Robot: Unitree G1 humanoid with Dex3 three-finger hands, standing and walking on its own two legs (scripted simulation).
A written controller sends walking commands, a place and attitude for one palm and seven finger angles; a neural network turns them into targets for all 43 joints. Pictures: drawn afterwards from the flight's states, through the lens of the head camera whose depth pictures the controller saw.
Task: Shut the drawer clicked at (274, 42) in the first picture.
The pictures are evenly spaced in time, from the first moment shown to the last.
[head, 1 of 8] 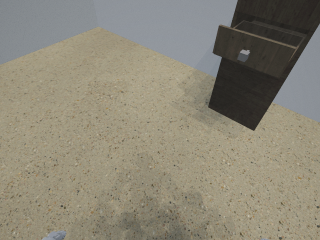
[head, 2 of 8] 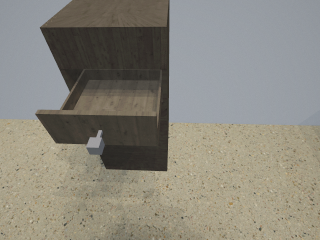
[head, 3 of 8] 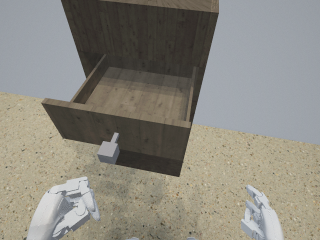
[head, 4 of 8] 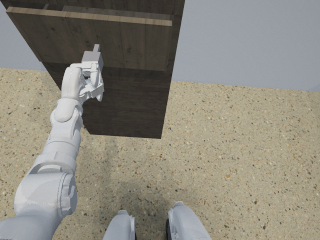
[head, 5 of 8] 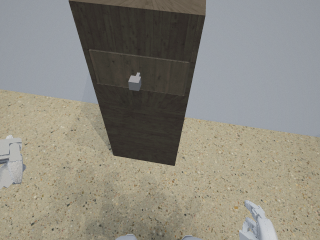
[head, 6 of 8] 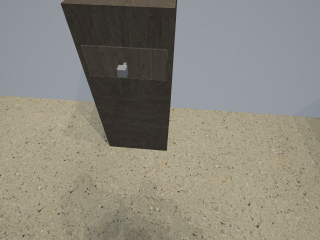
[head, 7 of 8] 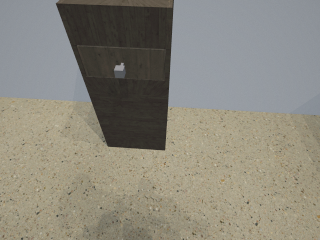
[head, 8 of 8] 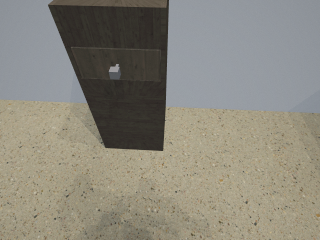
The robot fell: no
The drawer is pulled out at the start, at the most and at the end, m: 0.25 0.25 0.00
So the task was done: yes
